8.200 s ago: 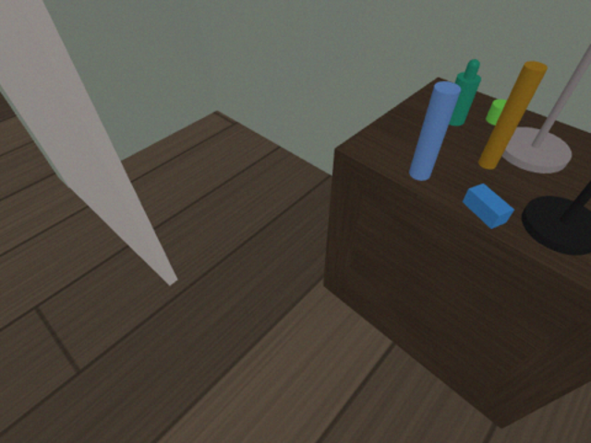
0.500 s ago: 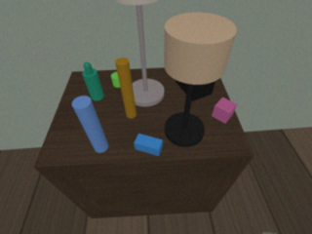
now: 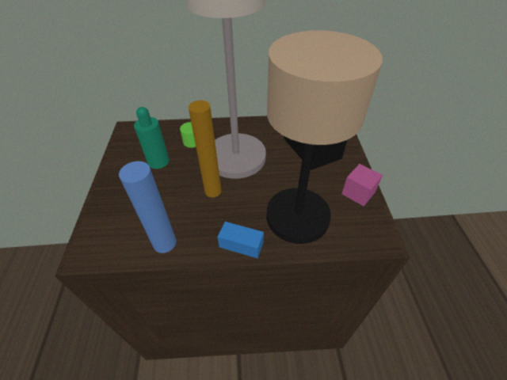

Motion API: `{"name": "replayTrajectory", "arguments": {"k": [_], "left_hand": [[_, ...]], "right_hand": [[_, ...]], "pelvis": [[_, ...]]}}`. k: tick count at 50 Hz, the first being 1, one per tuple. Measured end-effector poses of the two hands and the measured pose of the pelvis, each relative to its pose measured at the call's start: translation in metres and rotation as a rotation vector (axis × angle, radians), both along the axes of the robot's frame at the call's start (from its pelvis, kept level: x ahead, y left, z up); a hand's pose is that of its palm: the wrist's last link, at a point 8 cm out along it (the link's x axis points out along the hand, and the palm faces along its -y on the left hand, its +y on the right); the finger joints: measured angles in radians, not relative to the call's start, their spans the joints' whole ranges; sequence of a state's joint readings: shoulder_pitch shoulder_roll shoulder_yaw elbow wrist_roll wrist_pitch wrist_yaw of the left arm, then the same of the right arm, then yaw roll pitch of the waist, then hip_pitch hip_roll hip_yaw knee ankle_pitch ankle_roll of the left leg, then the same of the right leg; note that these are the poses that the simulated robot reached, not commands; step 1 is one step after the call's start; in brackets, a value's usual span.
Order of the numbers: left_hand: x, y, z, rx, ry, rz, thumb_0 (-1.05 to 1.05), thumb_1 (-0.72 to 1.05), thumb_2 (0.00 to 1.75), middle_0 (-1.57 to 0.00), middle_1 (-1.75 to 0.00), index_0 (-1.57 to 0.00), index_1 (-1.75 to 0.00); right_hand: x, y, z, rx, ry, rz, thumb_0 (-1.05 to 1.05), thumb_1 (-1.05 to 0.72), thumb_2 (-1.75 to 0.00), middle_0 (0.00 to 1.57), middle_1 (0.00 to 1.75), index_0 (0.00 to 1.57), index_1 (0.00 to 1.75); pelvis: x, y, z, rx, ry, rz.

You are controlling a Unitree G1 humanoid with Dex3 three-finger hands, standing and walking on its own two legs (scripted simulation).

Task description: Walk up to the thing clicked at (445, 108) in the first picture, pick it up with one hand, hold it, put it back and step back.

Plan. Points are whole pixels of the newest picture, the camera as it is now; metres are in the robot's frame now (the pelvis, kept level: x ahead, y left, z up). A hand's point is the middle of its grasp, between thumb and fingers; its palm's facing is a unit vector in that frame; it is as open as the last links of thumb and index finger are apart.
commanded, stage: walk up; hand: left
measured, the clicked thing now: (151, 212) +0.42 +0.21 +0.01
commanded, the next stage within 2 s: stand in 0.16 s
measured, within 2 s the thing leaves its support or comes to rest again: neither
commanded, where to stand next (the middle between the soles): +0.05 -0.01 m, yaw +3 degrees
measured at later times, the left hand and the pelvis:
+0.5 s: hand out of the picture +0.10 +0.26 -0.15, palm faces -0.01 -0.94 -0.34, open 7.4 cm; pelvis +0.02 +0.00 +0.00, yaw +1 degrees
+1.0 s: hand out of the picture +0.10 +0.26 -0.15, palm faces -0.01 -0.94 -0.35, open 7.4 cm; pelvis +0.02 +0.00 +0.00, yaw +1 degrees
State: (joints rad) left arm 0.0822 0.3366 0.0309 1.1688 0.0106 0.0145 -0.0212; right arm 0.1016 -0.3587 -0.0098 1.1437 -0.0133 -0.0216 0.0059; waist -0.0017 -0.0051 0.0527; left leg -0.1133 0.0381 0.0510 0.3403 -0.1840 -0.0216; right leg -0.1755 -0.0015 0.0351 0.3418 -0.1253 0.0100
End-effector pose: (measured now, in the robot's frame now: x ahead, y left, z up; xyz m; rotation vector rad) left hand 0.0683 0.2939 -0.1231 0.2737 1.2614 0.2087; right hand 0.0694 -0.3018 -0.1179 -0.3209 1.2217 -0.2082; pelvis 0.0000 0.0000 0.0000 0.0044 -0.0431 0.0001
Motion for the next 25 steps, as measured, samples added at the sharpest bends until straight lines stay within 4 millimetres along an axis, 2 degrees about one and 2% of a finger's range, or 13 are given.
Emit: {"name": "replayTrajectory", "arguments": {"k": [25], "left_hand": [[0.027,0.006,0.008,0.031,-0.046,-0.034,0.01,0.90,0.90,-0.20,-0.30,-0.21,-0.30]], "right_hand": [[0.018,0.008,-0.003,0.020,0.008,0.008,0.00,-0.90,-0.89,0.20,0.30,0.20,0.30]], "pelvis": [[0.017,0.003,0.001,-0.002,0.006,0.012]]}}
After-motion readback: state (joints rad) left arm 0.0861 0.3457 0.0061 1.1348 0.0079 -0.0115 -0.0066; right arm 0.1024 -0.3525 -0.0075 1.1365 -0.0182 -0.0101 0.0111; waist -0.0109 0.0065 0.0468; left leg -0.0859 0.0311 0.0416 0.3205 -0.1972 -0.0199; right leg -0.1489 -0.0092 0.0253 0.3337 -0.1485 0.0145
